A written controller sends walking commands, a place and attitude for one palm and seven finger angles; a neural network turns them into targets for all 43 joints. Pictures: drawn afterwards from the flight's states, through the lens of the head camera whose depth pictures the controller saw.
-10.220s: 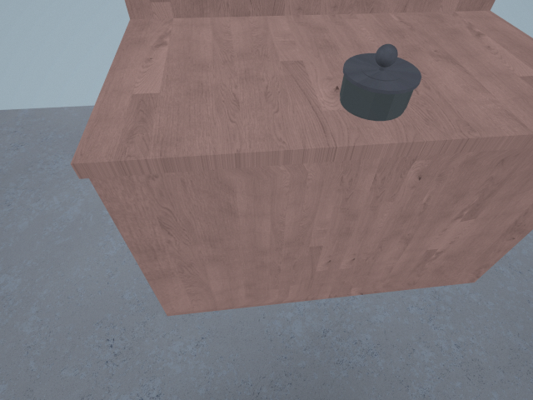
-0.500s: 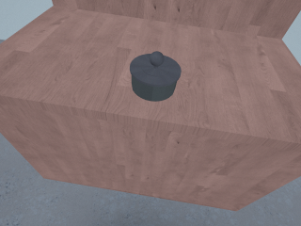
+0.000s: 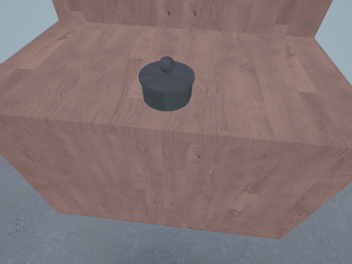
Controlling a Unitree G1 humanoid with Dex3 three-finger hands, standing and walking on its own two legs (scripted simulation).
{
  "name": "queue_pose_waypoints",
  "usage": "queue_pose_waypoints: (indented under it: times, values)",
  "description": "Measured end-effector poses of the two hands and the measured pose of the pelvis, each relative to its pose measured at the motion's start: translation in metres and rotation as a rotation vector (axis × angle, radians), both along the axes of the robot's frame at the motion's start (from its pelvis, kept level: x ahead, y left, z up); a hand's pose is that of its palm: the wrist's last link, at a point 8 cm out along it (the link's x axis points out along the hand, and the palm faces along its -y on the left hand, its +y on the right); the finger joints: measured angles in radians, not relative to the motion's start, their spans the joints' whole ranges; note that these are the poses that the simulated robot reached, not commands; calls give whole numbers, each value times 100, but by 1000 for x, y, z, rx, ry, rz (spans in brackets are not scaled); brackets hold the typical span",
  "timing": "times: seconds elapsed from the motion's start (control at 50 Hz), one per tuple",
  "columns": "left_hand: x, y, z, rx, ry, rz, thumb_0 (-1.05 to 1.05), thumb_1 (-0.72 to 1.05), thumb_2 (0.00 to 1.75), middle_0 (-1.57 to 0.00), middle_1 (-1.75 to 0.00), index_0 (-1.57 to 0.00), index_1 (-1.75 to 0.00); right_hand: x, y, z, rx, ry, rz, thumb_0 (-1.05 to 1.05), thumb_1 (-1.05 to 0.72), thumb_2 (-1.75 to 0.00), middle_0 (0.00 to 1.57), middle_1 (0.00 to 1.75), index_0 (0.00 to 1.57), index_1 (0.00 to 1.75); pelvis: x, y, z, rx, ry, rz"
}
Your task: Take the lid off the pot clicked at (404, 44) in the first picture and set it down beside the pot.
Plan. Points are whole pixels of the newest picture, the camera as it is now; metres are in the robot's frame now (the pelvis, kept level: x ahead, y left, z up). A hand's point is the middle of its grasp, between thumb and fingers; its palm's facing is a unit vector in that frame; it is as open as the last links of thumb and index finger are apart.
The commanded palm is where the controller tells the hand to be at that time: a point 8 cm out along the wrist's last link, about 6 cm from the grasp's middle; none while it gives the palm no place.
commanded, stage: come to a stop and stand still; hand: left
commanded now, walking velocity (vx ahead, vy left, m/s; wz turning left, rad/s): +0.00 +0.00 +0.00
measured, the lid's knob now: (166, 64) +0.59 +0.06 +0.16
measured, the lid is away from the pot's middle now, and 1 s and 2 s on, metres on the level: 0.00 0.00 0.00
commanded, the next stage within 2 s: look again from close up in 0.18 s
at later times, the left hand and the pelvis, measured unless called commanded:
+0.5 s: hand out of the picture +0.00 +0.18 -0.18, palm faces +0.04 -0.97 -0.22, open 7.4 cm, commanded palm none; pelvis +0.00 +0.01 -0.01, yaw +1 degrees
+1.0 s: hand out of the picture -0.01 +0.21 -0.18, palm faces +0.03 -0.98 -0.20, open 7.4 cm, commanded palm none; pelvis -0.02 +0.03 -0.01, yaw -1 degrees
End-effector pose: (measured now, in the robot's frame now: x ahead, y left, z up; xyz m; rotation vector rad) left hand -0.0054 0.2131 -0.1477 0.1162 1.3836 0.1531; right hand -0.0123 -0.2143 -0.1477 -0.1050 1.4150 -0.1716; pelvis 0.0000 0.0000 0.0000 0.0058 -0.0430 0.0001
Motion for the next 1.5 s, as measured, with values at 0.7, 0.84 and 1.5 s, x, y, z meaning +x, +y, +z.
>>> queue_pose_waypoints:
  times: [0.7, 0.84, 1.5]
  values:
    - [23, 35, 2, 57, -109, -27, 1, 91, 90, -20, -30, -20, -30, 38, 6, -4, -36, -158, 35, 1, -93, -90, 20, 30, 20, 30, -7, 21, -10, -21, 9, -3]
    - [14, 40, 0, 46, -97, -28, 1, 91, 90, -20, -30, -20, -30, 36, 10, 1, -41, -163, 40, 0, -93, -90, 20, 30, 20, 30, -12, 26, -9, -20, 12, -8]
    - [-42, 33, -1, 6, 34, -10, 1, 91, 90, -20, -30, -20, -30, -11, 23, 1, -19, -44, 11, 0, -92, -90, 20, 30, 20, 30, -25, 30, -4, -17, 21, -15]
